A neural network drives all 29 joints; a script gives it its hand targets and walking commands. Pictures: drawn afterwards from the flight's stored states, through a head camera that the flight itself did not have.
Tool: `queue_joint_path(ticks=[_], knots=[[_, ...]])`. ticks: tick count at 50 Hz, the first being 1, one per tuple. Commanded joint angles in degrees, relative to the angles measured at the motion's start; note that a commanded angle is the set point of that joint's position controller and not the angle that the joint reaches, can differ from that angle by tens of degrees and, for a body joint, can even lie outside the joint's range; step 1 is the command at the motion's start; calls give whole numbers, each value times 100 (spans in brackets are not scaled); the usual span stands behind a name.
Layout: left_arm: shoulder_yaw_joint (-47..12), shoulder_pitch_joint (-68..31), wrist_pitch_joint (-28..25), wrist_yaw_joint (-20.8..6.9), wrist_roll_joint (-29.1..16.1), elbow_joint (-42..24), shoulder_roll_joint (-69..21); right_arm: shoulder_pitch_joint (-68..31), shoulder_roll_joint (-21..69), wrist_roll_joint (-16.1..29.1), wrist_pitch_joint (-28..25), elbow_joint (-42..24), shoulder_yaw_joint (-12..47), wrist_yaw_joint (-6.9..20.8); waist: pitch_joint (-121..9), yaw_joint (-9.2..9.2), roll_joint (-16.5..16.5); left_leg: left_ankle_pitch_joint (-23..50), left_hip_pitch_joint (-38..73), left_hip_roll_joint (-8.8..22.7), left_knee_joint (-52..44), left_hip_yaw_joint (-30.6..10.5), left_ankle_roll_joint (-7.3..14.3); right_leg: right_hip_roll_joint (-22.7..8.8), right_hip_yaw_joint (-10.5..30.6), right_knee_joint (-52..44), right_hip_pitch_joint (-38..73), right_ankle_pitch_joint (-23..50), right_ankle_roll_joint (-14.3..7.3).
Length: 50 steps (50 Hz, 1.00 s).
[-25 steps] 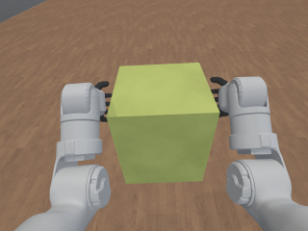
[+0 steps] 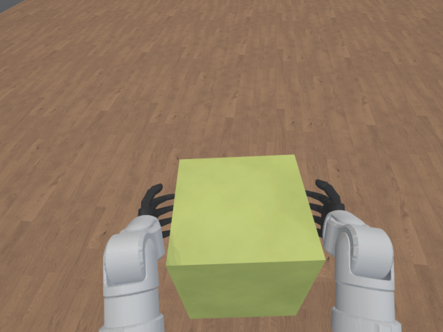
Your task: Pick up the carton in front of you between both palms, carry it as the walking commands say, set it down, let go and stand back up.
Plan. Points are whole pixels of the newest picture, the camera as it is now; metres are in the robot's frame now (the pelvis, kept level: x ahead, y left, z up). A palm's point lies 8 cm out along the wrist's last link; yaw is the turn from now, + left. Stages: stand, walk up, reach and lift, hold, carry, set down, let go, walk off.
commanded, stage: carry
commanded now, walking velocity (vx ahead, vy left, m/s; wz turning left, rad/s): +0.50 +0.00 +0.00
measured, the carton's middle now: (239, 240) +0.31 -0.01 -0.01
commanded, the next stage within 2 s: none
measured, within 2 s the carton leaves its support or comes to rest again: neither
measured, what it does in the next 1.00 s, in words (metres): walks ahead: left foot, then right foot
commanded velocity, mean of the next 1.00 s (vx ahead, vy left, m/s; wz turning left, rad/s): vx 0.50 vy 0.00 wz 0.00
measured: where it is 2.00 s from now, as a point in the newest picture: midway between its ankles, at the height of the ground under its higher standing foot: (231, 154)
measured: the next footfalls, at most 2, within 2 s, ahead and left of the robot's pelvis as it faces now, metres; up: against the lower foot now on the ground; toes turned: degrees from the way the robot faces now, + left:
left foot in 0.26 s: +0.36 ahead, +0.12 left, +0.00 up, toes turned +8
right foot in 0.74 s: +0.63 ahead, -0.12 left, +0.00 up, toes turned -13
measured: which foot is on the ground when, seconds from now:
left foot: up 0.00-0.24, down 0.26-0.74, up 0.76-1.00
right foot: down 0.00-0.30, up 0.32-0.72, down 0.74-1.00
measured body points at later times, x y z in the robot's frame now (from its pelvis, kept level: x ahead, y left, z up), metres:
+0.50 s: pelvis +0.31 +0.04 +0.00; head +0.29 +0.05 +0.45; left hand +0.59 +0.16 +0.07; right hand +0.57 -0.14 +0.07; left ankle +0.32 +0.12 -0.74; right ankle +0.31 -0.11 -0.68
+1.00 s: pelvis +0.61 -0.04 +0.01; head +0.61 -0.05 +0.46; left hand +0.89 +0.12 +0.09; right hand +0.90 -0.18 +0.08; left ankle +0.66 +0.11 -0.68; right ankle +0.60 -0.11 -0.74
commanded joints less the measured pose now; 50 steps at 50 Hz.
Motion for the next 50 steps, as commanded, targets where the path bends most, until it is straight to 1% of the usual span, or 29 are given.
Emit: queue_joint_path(ticks=[1, 4, 8, 11, 13, 14, 15, 16, 17, 18, 19, 20, 21, 22, 24, 28, 33, 35, 36, 37, 38, 39, 40, 41, 42, 43, 45, 47, 50], knots=[[-4273, -2792, -18, -1491, -2412, -952, -5778, -3008, 5752, 2456, -84, -889, 4663, 1380, -2428, 117, -740, 381, -1402, 312, -711, -132, -64, -1628, 1794, -827, 3179, 1802, -638], [-4257, -2196, 38, -1554, -2472, -1122, -5435, -2414, 5561, 2369, -35, -1261, 4801, 1331, -2125, 92, -932, 999, -1158, 263, -1643, 172, -149, -1320, 1137, -965, 2794, 1599, -634], [-4219, -1769, 228, -1586, -2387, -1003, -4886, -1887, 5046, 2249, 156, -1150, 4678, 1344, -1539, 93, -1048, 1852, -619, 145, -2572, 508, -54, -1126, 608, -958, 2209, 1664, -419], [-4202, -1749, 350, -1581, -2342, -843, -4622, -1818, 4787, 2218, 290, -911, 4557, 1399, -1095, 94, -987, 2013, -199, 99, -2919, 756, 71, -1093, 471, -676, 1905, 1332, -264], [-4227, -1842, 416, -1574, -2327, -755, -4508, -1725, 4672, 2186, 344, -654, 4446, 1430, -1197, -12, -659, 1621, 1144, -201, -3080, 1149, 130, -793, 42, 448, 1259, 1569, -65], [-4215, -1899, 448, -1568, -2317, -681, -4430, -1659, 4642, 2157, 359, -522, 4373, 1446, -1424, -128, -314, 1269, 2147, 98, -3044, 705, 184, -603, -152, 1463, 520, 1364, 87], [-4286, -2145, 511, -1576, -2399, -781, -4453, -1693, 4577, 2108, 333, -357, 4271, 1456, -1735, -239, 1120, 464, 2993, 1417, -3820, -1850, 776, -39, -100, 3119, -790, 226, 374], [-4339, -2300, 531, -1606, -2460, -751, -4561, -1684, 4720, 2147, 317, -221, 4268, 1453, -1793, -204, 2025, 911, 3625, 2069, -4433, -3448, 1330, 377, 388, 4223, -2070, -1830, 404], [-4367, -2403, 489, -1629, -2526, -679, -4742, -1776, 4884, 2239, 294, -306, 4308, 1468, -1764, -149, 1460, 1633, 3493, 2163, -4340, -3175, 1368, 50, 919, 4839, -2366, -2039, 271], [-4374, -2450, 430, -1647, -2562, -621, -4922, -1956, 5079, 2309, 241, -373, 4367, 1485, -1853, -155, 957, 1891, 3196, 2071, -4257, -2796, 1346, -166, 1073, 4983, -2389, -1846, 167], [-4400, -2476, 351, -1658, -2581, -604, -5096, -2130, 5275, 2383, 177, -469, 4453, 1507, -1869, -120, 423, 1602, 2800, 1993, -4287, -2386, 1172, -405, 1194, 4769, -2272, -1490, 122], [-4412, -2479, 270, -1657, -2562, -590, -5230, -2319, 5434, 2458, 112, -576, 4551, 1527, -1832, -84, 198, 1320, 2392, 1838, -4454, -1894, 946, -565, 1260, 4344, -2019, -1129, 114], [-4468, -2466, 196, -1643, -2549, -612, -5329, -2409, 5517, 2520, 45, -642, 4626, 1544, -1816, -60, 332, 1010, 2126, 1708, -4606, -1483, 798, -546, 1134, 4001, -1803, -862, 123], [-4523, -2380, 128, -1616, -2489, -623, -5371, -2385, 5532, 2560, -8, -659, 4669, 1558, -1776, -72, 508, 815, 2002, 1613, -4753, -1210, 766, -519, 1001, 3663, -1714, -683, 145], [-4533, -2184, 36, -1556, -2387, -636, -5421, -2261, 5455, 2597, -67, -707, 4737, 1574, -1659, -83, 618, 659, 1950, 1540, -5029, -890, 832, -498, 806, 2921, -1712, -403, 236], [-4465, -1798, -2, -1477, -2267, -714, -5226, -1996, 5241, 2592, -83, -861, 4796, 1572, -1416, -94, 545, 1399, 2244, 1351, -5083, -339, 817, -364, 482, 1398, -1629, 344, 325], [-4423, -1758, 154, -1492, -2355, -962, -4851, -1726, 4894, 2400, 34, -951, 4678, 1493, -1126, -126, 734, 2207, 2552, 1213, -4732, 149, 638, -181, 114, 542, -1127, 828, 221], [-4386, -1761, 237, -1518, -2399, -962, -4715, -1693, 4792, 2324, 104, -912, 4636, 1454, -1064, -110, 744, 2470, 2526, 1183, -4245, 308, 539, -42, -145, 283, -578, 555, 144], [-4337, -1678, 271, -1530, -2405, -888, -4663, -1715, 4750, 2297, 143, -899, 4621, 1436, -1165, -39, 589, 2864, 2317, 1025, -3577, 554, 423, 155, -366, 96, 88, 351, 116], [-4289, -1660, 298, -1547, -2399, -823, -4630, -1653, 4699, 2273, 180, -854, 4609, 1421, -1511, 12, 327, 3060, 1725, 848, -2557, 817, 241, 95, -236, 206, 1269, 59, 71], [-4224, -1537, 318, -1553, -2353, -723, -4538, -1749, 4619, 2283, 234, -896, 4610, 1423, -1874, 137, -532, 2166, 653, 546, -991, 897, -19, -991, 1463, -276, 2285, -766, -191], [-4143, -1618, 276, -1557, -2328, -559, -4528, -1970, 4709, 2353, 301, -991, 4669, 1423, -2145, 149, -2034, 224, -1082, -221, 428, 629, -234, -2115, 3808, -879, 3406, -815, -972], [-4137, -1588, 263, -1563, -2359, -599, -4675, -2036, 4840, 2375, 296, -909, 4714, 1442, -2014, 127, -1793, -413, -1775, -40, 1228, -114, -71, -2229, 3981, -990, 3365, -182, -1147], [-4195, -1730, 235, -1575, -2420, -687, -4881, -2134, 4983, 2418, 253, -913, 4717, 1466, -1994, 123, -1293, -282, -1834, 230, 1471, -334, 82, -2088, 3428, -813, 3038, 439, -1064], [-4261, -1903, 197, -1599, -2468, -786, -5077, -2196, 5153, 2454, 192, -908, 4746, 1479, -1962, 91, -652, 71, -1773, 452, 1314, -432, 148, -1961, 2916, -765, 2718, 492, -887], [-4345, -2074, 149, -1621, -2526, -872, -5220, -2211, 5268, 2474, 128, -921, 4773, 1483, -1853, 72, -343, 443, -1611, 608, 913, -452, 140, -1839, 2506, -917, 2322, 392, -705], [-4450, -2201, 65, -1661, -2601, -998, -5333, -2242, 5363, 2417, 21, -1029, 4840, 1451, -1863, 60, -588, 912, -1289, 576, 338, -266, 63, -1606, 1862, -1182, 1969, 51, -535], [-4470, -2133, 36, -1681, -2656, -1091, -5271, -2107, 5436, 2369, -43, -1035, 4852, 1393, -1778, 59, -767, 1186, -1312, 558, -260, -109, -40, -1491, 1482, -1405, 1910, -181, -579], [-4502, -1984, 59, -1678, -2678, -1244, -5091, -1899, 5285, 2297, -38, -1157, 4811, 1309, -1538, 66, -703, 1644, -1439, 510, -1347, 129, -132, -1323, 1043, -1445, 2108, 371, -619]])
